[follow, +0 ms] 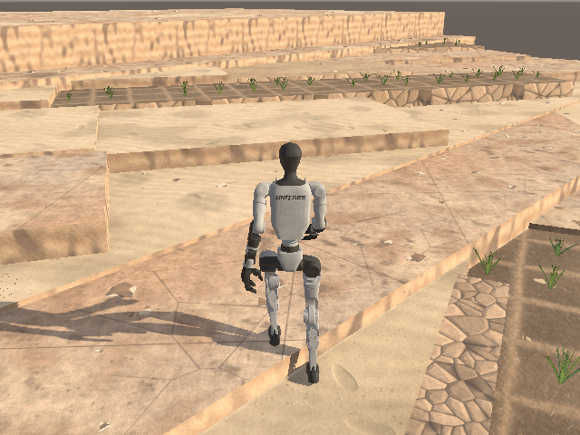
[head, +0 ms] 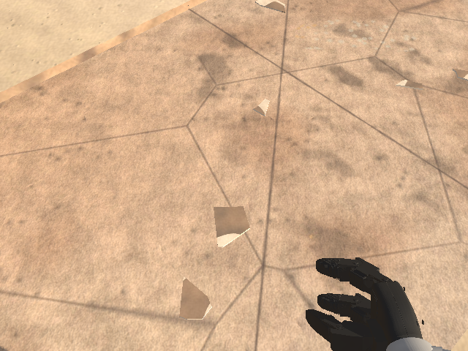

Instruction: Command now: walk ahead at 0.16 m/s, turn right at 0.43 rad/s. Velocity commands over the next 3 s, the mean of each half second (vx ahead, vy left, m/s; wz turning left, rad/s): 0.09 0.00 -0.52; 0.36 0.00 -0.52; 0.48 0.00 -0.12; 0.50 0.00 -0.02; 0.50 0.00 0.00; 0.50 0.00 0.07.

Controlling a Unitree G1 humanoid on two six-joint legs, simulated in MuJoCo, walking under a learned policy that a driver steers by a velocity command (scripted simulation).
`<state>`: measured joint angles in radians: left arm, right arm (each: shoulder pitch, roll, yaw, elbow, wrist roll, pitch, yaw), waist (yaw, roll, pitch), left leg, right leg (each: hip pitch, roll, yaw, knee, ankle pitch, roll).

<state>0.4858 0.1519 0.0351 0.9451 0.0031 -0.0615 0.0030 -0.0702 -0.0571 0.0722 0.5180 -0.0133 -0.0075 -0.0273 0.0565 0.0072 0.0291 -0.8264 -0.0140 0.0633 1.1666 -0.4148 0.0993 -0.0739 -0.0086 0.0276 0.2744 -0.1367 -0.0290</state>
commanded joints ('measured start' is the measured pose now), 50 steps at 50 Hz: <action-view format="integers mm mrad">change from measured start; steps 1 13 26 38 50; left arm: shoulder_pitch -98 -198 -100 -68 -97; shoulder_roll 147 137 256 239 150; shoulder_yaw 60 60 90 66 27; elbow -230 -328 -334 -307 -322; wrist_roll -29 31 27 8 -3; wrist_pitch -25 118 78 -2 -13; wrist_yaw -27 6 -42 -19 -26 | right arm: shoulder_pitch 360 265 277 113 493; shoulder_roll -304 -199 -267 -267 -455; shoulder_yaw -118 -118 -145 -137 -177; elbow -2 139 106 100 147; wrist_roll -31 -21 -17 -26 -51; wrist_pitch -36 -40 14 -10 -57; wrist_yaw -11 -22 -5 49 13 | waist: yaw -196 -15 5 -19 -176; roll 154 66 -210 -83 215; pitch -432 -86 -70 -1 -237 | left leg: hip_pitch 678 528 218 74 999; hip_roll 345 274 181 67 335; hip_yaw -589 -87 178 -75 -491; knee -477 -770 -419 -265 -849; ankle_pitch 332 483 -253 279 -156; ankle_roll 159 117 -80 -148 14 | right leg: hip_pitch -262 -641 68 -10 -404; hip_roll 8 42 -125 -137 73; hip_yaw -40 -44 208 306 80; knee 888 1046 71 -110 640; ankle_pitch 440 -120 -526 -125 -206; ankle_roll -20 42 -154 -218 -46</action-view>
